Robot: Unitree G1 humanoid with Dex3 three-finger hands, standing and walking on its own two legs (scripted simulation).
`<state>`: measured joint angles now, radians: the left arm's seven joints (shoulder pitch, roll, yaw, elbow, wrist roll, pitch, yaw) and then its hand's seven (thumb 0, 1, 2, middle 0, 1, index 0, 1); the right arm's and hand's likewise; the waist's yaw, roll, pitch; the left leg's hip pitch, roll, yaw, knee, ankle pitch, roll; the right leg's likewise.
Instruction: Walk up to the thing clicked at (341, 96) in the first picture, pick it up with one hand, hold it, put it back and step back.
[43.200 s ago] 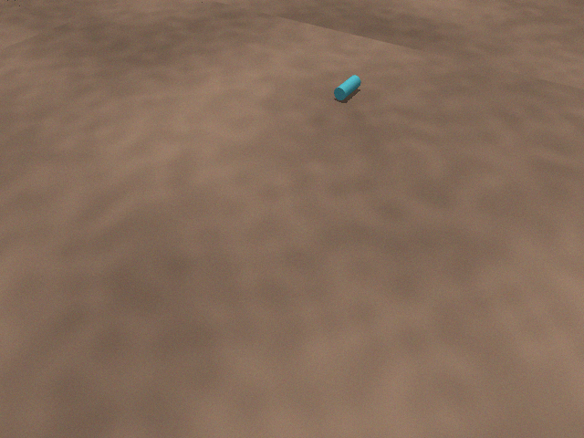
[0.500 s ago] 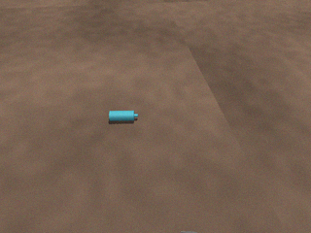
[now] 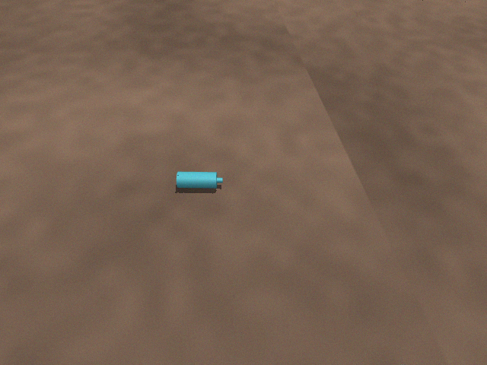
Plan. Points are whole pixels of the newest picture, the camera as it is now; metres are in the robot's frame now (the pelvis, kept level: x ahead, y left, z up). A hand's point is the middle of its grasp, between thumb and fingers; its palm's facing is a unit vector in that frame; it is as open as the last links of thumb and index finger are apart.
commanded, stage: step back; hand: left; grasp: from above
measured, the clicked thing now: (200, 179) +1.05 +0.23 -0.72
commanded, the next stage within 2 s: stand in 0.16 s
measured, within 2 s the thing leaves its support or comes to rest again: neither
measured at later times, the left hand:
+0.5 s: hand out of the picture +0.10 +0.25 -0.14, palm faces -0.01 -0.94 -0.34, open 7.4 cm
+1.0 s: hand out of the picture +0.08 +0.25 -0.14, palm faces -0.02 -0.94 -0.34, open 7.4 cm
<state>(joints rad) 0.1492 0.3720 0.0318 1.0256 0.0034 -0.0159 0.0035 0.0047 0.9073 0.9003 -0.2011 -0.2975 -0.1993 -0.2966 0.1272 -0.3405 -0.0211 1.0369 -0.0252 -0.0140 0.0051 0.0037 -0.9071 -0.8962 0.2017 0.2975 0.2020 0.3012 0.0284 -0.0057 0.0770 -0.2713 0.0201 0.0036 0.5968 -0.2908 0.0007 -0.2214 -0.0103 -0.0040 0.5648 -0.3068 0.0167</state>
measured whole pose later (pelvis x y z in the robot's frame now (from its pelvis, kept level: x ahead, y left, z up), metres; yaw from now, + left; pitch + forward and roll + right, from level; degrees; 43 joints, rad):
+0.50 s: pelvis +0.01 +0.00 +0.02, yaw +0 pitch -2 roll +0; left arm 0.07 0.34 0.01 1.14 0.00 -0.02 0.00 0.00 0.91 0.90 -0.20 -0.30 -0.20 -0.30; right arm 0.06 -0.35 -0.01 1.14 -0.01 -0.02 0.01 0.00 -0.91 -0.90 0.20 0.30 0.20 0.30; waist 0.00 0.00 0.06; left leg -0.12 0.01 0.02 0.33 -0.17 0.00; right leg -0.09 -0.02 0.00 0.33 -0.20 0.02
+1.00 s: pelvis +0.01 -0.01 +0.02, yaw +0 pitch -2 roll +0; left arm 0.11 0.35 0.01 1.15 0.00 -0.02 0.00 0.00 0.91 0.90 -0.20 -0.30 -0.20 -0.30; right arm 0.10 -0.35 0.00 1.16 -0.01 -0.02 0.01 0.00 -0.91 -0.90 0.20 0.30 0.20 0.30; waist -0.01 0.01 0.04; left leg -0.13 0.01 0.01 0.32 -0.15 -0.01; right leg -0.10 -0.01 0.00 0.32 -0.19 0.01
